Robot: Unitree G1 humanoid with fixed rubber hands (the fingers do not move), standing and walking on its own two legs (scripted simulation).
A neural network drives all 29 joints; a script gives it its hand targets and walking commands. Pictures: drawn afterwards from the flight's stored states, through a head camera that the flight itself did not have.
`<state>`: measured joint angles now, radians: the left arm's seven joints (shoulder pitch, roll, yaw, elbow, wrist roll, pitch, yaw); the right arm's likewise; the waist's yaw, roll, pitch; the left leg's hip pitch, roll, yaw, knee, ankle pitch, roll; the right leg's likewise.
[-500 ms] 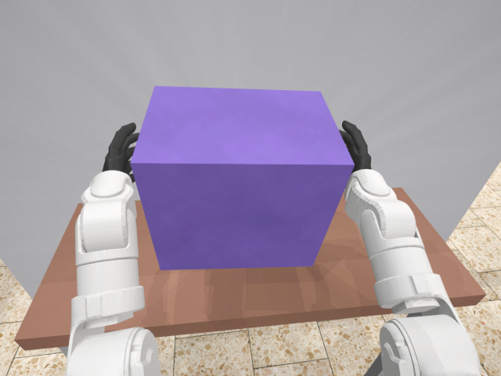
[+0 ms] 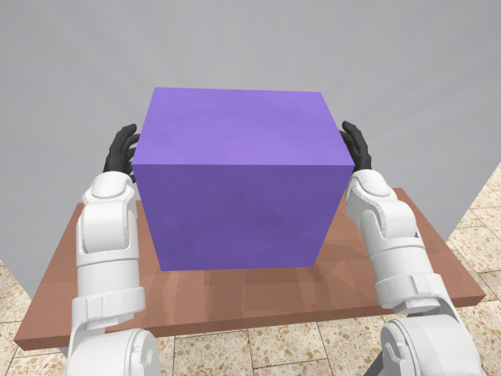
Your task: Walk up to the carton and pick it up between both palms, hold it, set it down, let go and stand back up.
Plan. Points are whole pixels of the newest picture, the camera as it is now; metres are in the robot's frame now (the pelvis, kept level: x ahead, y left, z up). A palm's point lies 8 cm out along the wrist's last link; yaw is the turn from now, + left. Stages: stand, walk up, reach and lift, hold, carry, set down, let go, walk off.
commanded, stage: hold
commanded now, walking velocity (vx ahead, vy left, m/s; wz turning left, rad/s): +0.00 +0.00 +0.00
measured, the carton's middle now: (239, 183) +0.39 +0.01 +0.16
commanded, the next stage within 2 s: none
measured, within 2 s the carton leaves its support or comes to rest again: neither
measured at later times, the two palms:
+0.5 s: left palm (118, 177) +0.35 +0.19 +0.20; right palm (356, 172) +0.35 -0.17 +0.20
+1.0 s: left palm (119, 176) +0.35 +0.18 +0.21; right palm (357, 171) +0.35 -0.17 +0.21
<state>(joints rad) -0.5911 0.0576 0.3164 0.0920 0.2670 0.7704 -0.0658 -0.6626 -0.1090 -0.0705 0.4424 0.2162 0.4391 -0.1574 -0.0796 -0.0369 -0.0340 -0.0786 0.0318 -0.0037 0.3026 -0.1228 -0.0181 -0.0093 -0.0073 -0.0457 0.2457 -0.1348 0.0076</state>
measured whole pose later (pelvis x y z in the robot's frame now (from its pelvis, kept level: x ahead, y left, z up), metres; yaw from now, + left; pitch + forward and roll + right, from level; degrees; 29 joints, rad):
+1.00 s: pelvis +0.00 +0.00 +0.00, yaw +0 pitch -6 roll -1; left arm -0.58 0.06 0.32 0.08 0.27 0.77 -0.07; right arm -0.66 -0.11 -0.07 0.42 0.22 0.44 -0.16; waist -0.08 -0.03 -0.03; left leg -0.07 0.03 -0.01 0.30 -0.12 -0.02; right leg 0.00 -0.01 -0.05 0.25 -0.14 0.01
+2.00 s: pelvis +0.00 +0.00 +0.00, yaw +0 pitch -6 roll -1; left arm -0.58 0.06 0.32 0.08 0.27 0.78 -0.07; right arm -0.66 -0.10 -0.08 0.42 0.21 0.45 -0.16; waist -0.08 -0.04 -0.03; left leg -0.07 0.03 -0.01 0.30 -0.12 -0.02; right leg -0.01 -0.01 -0.05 0.25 -0.13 0.01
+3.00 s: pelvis +0.00 +0.00 +0.00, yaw +0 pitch -5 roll +0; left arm -0.62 0.06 0.33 0.14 0.26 0.77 -0.06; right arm -0.69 -0.10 -0.10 0.48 0.19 0.43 -0.15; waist -0.07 -0.04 -0.05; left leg -0.09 0.03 0.00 0.29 -0.11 -0.02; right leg -0.03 -0.01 -0.04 0.26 -0.14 0.01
